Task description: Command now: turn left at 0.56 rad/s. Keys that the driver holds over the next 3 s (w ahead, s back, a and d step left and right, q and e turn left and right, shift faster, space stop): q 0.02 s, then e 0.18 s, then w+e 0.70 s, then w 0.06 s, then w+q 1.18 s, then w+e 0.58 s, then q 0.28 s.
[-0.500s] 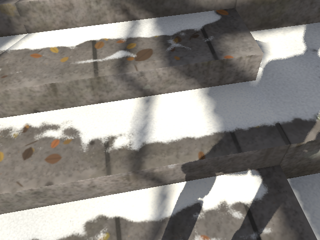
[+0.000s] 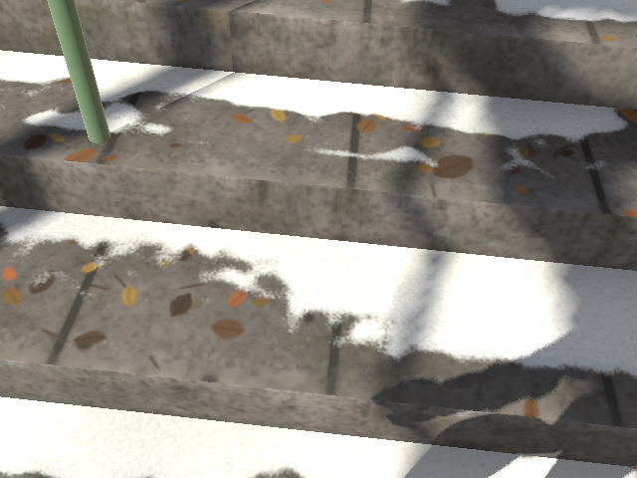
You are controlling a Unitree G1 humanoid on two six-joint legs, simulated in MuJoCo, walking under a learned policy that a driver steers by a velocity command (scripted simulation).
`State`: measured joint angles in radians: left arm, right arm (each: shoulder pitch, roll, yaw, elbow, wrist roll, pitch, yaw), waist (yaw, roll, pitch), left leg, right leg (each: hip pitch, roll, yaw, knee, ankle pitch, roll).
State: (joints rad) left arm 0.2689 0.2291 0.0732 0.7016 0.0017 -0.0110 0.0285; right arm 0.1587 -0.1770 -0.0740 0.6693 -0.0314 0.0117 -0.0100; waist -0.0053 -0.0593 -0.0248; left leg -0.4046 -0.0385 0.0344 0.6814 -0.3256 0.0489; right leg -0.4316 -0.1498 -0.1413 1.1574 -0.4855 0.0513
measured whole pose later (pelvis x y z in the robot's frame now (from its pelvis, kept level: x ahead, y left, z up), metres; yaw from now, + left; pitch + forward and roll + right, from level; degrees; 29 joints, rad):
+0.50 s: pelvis +0.03 -0.01 +0.02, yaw -7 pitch +2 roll +0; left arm 0.43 0.16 0.07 0.78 0.03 -0.02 0.01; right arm 0.29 -0.19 -0.09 0.73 -0.03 -0.03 -0.02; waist 0.05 0.05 -0.07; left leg -0.58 0.02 0.04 1.30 -0.38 0.04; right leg -0.21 0.09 -0.02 0.51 -0.34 -0.12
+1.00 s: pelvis +0.26 -0.02 +0.11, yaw -24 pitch +2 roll +2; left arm 0.20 0.22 0.08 0.67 0.05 -0.07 -0.03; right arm 0.24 -0.20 -0.07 0.79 -0.04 -0.08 -0.02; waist 0.02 -0.05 -0.06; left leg -0.54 0.02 0.18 0.93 -0.43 0.06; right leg -0.74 0.07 0.11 1.78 -0.15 -0.12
